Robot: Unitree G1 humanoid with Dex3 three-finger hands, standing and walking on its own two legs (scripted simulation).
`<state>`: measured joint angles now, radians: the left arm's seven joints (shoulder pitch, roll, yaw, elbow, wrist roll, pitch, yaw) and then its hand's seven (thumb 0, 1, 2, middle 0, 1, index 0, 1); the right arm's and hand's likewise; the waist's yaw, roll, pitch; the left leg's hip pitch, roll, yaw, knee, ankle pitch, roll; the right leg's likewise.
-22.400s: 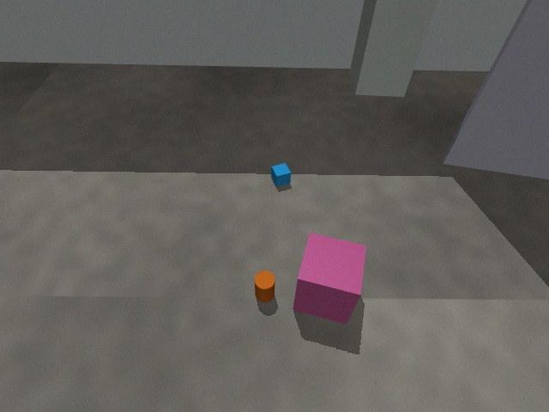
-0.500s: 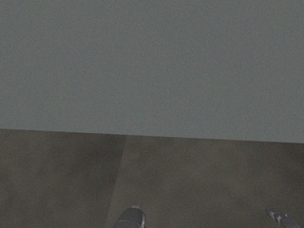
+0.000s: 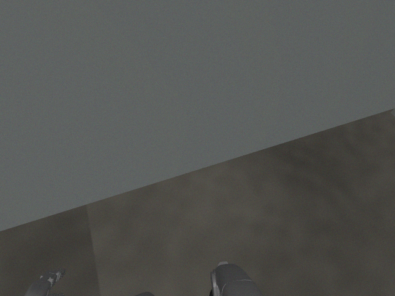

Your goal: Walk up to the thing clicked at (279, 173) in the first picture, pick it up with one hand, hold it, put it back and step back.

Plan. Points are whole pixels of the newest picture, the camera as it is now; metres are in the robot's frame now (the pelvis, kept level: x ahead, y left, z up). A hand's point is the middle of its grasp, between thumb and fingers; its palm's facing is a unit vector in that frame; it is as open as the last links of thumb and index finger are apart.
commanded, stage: walk up
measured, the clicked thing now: out of the picture -0.05 -1.48 -0.73
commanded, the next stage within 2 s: none
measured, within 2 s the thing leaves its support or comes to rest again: neither
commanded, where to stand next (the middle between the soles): +0.10 -0.06 m, yaw -30 degrees
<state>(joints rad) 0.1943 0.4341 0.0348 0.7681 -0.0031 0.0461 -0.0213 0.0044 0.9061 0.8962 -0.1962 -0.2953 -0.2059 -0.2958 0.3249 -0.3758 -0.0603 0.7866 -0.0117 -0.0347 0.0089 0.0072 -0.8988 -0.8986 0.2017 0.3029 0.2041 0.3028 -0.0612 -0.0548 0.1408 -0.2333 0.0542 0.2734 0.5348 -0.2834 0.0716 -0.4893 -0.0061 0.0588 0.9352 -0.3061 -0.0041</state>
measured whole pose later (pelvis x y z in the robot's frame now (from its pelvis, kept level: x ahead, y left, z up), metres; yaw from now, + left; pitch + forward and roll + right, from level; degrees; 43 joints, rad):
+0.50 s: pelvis +0.00 -0.04 -0.01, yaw -17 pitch -2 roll +1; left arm 0.26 0.39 0.06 0.76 0.04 0.03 -0.03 0.01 0.90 0.90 -0.20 -0.30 -0.21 -0.30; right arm 0.24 -0.42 -0.05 0.81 -0.01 -0.02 -0.01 0.01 -0.90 -0.90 0.20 0.30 0.20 0.30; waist 0.03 0.00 0.10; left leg -0.44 0.08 0.03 0.94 -0.45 0.00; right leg -0.28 0.08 0.06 0.62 -0.30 -0.07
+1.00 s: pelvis -0.01 -0.07 -0.02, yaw -29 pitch -3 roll -1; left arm 0.35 0.39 0.06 0.86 0.03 -0.01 0.01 0.01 0.90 0.90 -0.20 -0.30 -0.21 -0.30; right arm 0.18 -0.45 -0.08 0.83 -0.05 0.06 0.04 0.01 -0.90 -0.90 0.20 0.30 0.20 0.30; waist 0.01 0.07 0.11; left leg -0.39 0.14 0.03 0.91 -0.49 0.01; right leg -0.33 0.05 0.07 0.73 -0.36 0.01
